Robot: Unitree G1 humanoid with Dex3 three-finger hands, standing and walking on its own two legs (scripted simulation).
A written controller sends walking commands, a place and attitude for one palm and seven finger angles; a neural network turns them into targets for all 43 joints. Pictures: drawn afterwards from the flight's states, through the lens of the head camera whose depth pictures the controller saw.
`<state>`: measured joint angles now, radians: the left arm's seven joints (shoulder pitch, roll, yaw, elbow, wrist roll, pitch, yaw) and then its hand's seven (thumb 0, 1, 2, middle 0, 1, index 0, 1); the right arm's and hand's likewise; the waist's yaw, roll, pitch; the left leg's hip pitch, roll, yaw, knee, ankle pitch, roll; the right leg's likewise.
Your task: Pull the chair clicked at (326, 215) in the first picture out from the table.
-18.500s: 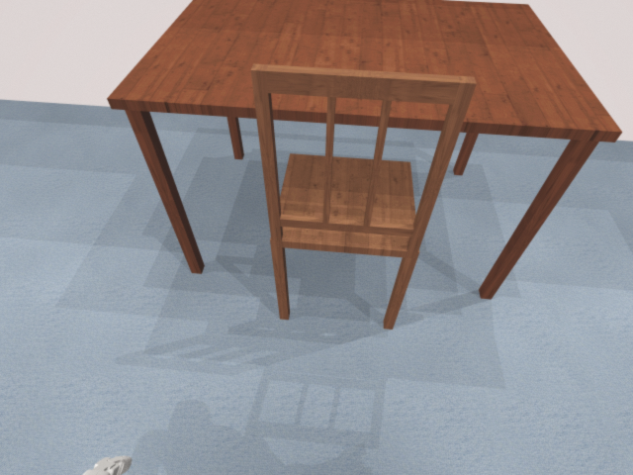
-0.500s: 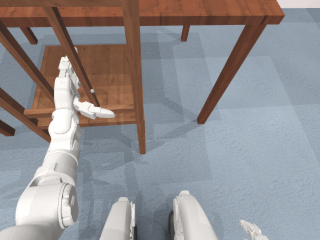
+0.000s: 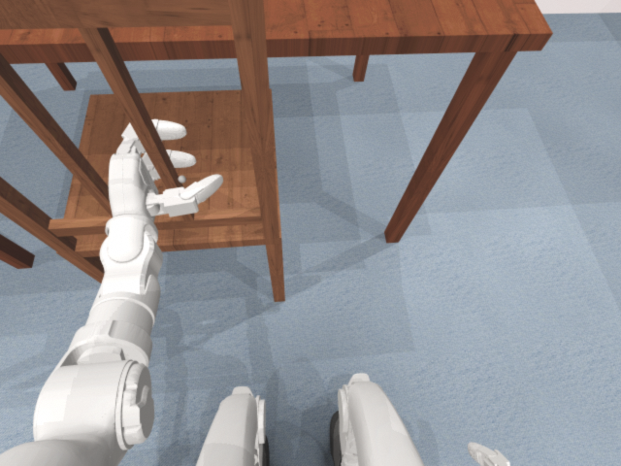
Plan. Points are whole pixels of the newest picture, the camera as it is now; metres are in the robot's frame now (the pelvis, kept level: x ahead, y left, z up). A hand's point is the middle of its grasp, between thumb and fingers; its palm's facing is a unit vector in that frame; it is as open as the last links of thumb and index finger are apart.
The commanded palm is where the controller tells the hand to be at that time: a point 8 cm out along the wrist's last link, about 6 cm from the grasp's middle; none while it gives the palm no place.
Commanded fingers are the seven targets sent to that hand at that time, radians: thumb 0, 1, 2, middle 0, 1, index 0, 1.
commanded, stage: hook a spindle and tug to test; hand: left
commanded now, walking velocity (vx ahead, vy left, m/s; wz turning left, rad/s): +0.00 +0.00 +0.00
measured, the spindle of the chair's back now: (68, 153) +0.49 +0.28 +0.05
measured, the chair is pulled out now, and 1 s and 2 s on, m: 0.00 0.03 0.15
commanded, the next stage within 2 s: step backward, pulling the chair out in 0.82 s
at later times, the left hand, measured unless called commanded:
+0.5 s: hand (180, 183) +0.46 +0.15 +0.03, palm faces +0.07 -1.00 -0.02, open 5.1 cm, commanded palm +0.41 +0.19 +0.03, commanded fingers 0.00 0.90 0.90 -0.50 -1.45 -0.50 -1.45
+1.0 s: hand (179, 202) +0.43 +0.15 +0.03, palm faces +0.05 -0.99 -0.10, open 5.2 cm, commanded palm +0.40 +0.20 +0.03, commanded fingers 0.00 0.90 0.90 -0.50 -1.45 -0.50 -1.45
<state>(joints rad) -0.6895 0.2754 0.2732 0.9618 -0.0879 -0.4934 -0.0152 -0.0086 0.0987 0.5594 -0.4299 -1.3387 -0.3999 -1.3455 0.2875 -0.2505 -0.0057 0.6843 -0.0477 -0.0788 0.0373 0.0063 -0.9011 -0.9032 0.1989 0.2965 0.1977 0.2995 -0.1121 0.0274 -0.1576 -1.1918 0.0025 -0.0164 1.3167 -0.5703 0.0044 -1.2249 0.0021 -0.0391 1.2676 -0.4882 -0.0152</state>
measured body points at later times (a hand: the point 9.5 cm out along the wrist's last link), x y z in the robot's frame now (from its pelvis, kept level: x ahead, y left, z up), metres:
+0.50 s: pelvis +0.02 +0.00 +0.01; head +0.15 +0.01 +0.44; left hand +0.45 +0.21 +0.04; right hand +0.10 -0.26 -0.11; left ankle +0.02 +0.11 -0.61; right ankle +0.05 -0.11 -0.61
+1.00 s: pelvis +0.02 +0.01 +0.03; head +0.15 +0.01 +0.46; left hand +0.42 +0.20 +0.04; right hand +0.14 -0.24 -0.10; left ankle +0.02 +0.11 -0.61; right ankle +0.05 -0.11 -0.61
